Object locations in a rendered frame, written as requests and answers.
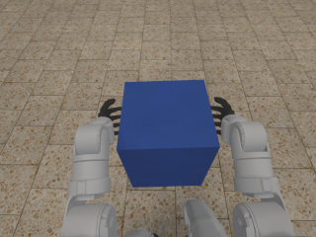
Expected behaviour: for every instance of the left robot upper arm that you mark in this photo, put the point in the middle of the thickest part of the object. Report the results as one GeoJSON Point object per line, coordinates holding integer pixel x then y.
{"type": "Point", "coordinates": [91, 220]}

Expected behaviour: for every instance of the carton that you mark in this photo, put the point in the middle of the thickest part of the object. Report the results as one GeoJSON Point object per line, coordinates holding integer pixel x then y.
{"type": "Point", "coordinates": [167, 135]}

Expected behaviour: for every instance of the robot right hand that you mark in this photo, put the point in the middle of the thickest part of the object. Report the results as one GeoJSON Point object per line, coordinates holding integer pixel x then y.
{"type": "Point", "coordinates": [225, 110]}

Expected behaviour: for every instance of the robot right forearm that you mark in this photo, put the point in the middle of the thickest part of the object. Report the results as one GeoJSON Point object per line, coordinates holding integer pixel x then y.
{"type": "Point", "coordinates": [254, 175]}

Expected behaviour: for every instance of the robot left forearm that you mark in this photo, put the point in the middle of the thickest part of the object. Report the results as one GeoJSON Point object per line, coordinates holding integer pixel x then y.
{"type": "Point", "coordinates": [91, 155]}

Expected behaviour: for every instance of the right robot upper arm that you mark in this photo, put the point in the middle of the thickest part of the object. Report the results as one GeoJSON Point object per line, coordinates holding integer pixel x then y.
{"type": "Point", "coordinates": [261, 219]}

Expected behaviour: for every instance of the robot left hand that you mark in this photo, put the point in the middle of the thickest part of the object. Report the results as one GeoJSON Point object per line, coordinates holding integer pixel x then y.
{"type": "Point", "coordinates": [106, 112]}

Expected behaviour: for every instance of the robot right thigh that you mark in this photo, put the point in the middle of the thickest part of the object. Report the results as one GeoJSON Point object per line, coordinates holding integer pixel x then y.
{"type": "Point", "coordinates": [201, 219]}

